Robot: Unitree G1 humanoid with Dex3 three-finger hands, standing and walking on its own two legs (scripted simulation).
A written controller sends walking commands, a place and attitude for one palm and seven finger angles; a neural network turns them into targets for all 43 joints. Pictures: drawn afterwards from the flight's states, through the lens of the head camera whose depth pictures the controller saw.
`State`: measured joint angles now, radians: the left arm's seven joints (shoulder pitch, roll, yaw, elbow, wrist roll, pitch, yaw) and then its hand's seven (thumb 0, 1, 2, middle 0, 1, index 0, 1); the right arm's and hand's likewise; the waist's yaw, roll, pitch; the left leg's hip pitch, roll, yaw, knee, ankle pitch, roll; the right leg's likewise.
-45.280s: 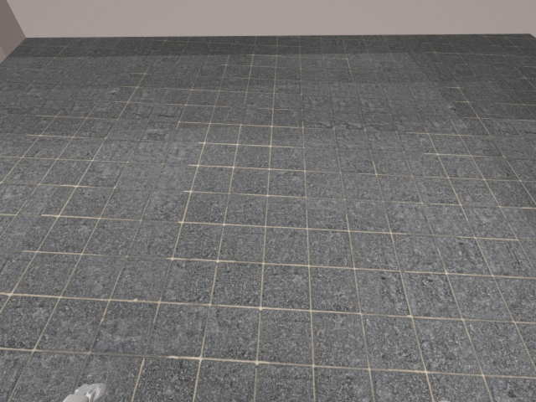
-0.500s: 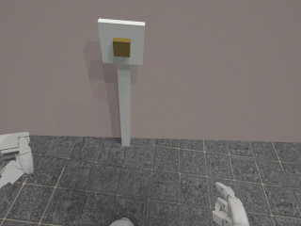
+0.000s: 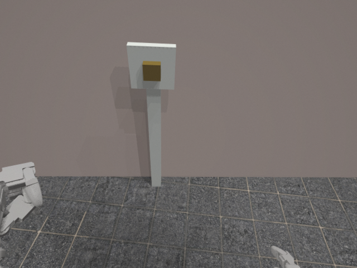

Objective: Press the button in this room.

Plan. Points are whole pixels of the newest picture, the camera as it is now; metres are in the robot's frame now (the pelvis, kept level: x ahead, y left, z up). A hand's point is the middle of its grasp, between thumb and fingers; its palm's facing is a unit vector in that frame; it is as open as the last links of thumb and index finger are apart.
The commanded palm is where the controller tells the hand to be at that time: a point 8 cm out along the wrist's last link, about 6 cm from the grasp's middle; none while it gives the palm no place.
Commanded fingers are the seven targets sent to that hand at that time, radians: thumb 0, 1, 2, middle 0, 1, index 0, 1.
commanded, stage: stop stepping back and stand still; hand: left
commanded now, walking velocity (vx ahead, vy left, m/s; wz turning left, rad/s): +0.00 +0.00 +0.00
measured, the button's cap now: (152, 70) +0.75 +0.15 +0.09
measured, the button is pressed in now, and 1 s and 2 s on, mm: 0 0 0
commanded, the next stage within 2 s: let the arm hang, fingers relaxed in 0.22 s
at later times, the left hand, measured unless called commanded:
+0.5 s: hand (78, 262) +0.16 +0.24 -0.08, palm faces +0.09 -0.93 -0.37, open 3.0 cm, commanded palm none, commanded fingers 0.00 0.90 0.90 -0.93 -1.10 -0.93 -1.10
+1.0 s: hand out of the picture -0.06 +0.17 -0.16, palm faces +0.07 -0.97 -0.22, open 6.4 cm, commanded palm none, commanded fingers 0.00 0.90 0.90 -0.20 -0.30 -0.20 -0.30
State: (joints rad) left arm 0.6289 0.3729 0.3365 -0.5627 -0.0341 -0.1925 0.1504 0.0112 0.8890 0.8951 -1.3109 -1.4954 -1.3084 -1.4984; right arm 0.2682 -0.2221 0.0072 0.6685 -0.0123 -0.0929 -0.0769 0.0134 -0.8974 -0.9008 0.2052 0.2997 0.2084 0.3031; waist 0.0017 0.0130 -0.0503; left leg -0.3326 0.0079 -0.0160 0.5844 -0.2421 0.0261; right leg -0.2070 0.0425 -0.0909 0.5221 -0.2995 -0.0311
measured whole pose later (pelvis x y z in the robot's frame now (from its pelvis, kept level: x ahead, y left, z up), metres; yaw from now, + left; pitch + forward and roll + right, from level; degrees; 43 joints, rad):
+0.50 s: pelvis +0.00 +0.00 +0.00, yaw +2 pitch +0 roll -1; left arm 0.26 0.29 0.07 0.48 0.03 0.03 0.02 0.00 0.91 0.90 -1.20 -1.40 -1.20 -1.40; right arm 0.13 -0.28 -0.01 0.82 -0.02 -0.02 0.01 0.01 -0.90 -0.90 0.20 0.30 0.21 0.30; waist 0.00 0.04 -0.01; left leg -0.38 -0.05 -0.02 0.62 -0.24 0.04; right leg -0.26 0.00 -0.08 0.62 -0.35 -0.02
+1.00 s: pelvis +0.00 -0.01 +0.01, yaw +2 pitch -2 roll +0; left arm 0.35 0.16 0.00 1.17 0.00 0.02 0.03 0.01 0.91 0.90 -0.37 -0.49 -0.36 -0.49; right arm 0.31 -0.12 0.01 1.13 -0.02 0.03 -0.03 0.01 -0.90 -0.90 0.20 0.30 0.20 0.30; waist 0.00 0.03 0.07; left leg -0.25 -0.04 -0.04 0.44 -0.16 0.02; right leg -0.13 0.02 -0.08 0.43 -0.27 -0.04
